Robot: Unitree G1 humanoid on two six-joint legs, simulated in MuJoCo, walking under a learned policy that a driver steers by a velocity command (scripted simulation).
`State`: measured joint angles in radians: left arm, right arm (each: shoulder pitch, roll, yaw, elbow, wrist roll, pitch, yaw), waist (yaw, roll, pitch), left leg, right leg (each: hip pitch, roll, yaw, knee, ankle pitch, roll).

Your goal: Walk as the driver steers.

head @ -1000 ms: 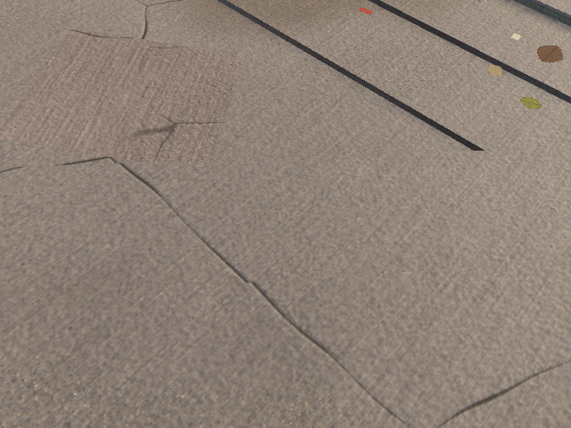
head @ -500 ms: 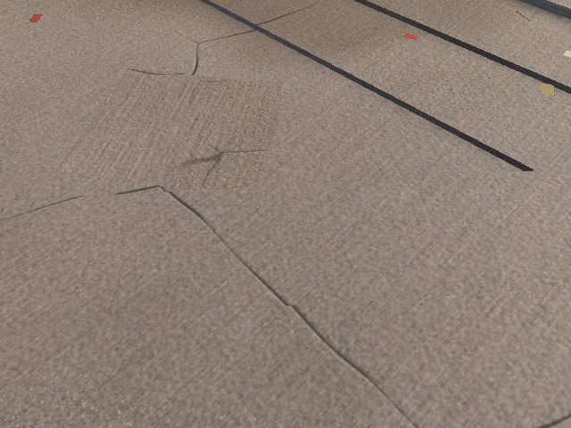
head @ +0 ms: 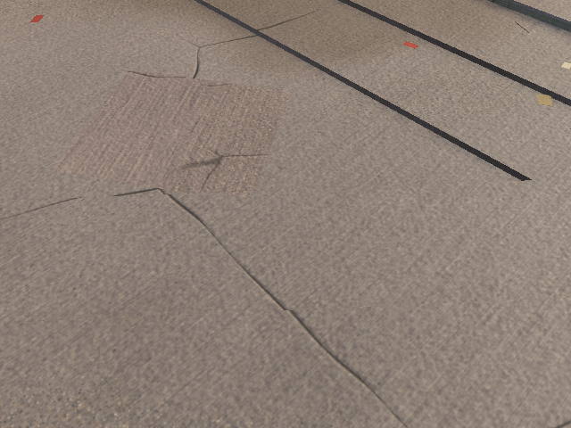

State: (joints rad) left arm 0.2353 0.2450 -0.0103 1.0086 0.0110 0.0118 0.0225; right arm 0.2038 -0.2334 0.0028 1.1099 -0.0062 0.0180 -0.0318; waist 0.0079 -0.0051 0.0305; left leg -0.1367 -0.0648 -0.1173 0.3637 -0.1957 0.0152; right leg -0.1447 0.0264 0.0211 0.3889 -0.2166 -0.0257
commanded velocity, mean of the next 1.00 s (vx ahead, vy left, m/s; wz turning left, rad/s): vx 0.13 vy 0.00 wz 0.00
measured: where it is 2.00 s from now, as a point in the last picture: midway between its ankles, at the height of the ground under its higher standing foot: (292, 359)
